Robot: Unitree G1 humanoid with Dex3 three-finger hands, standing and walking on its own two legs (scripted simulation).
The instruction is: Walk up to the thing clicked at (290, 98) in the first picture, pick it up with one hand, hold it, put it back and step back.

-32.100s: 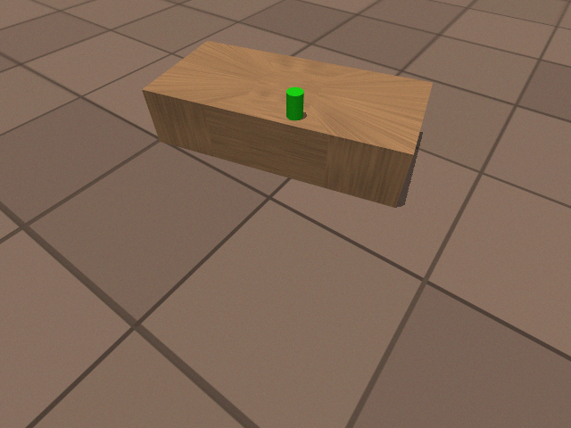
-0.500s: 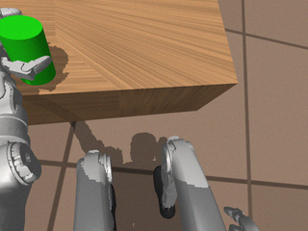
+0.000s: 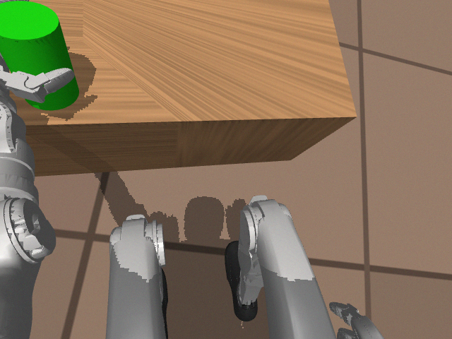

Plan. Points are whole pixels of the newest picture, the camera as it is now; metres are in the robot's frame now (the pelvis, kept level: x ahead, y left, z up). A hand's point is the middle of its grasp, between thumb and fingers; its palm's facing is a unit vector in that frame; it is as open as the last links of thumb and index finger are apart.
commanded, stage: open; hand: left
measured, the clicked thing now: (39, 60) +0.55 +0.24 -0.01
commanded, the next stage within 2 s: withdraw in 0.24 s
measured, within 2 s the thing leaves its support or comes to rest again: rests again in 0.70 s
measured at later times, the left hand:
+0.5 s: hand (23, 46) +0.55 +0.25 +0.01, palm faces +0.23 -0.97 -0.02, open 16.8 cm
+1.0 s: hand out of the picture +0.54 +0.32 +0.12, palm faces +0.23 -0.95 -0.21, open 17.5 cm
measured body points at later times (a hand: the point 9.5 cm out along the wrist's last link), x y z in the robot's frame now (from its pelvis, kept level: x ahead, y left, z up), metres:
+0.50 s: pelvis +0.00 +0.00 +0.00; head +0.23 +0.05 +0.38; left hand +0.54 +0.30 +0.02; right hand +0.08 -0.27 -0.11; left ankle +0.08 +0.11 -0.37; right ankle +0.11 -0.12 -0.37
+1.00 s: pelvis +0.02 +0.01 +0.12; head +0.22 +0.05 +0.52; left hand +0.52 +0.37 +0.13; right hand +0.07 -0.27 +0.01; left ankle +0.08 +0.11 -0.37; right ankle +0.11 -0.12 -0.37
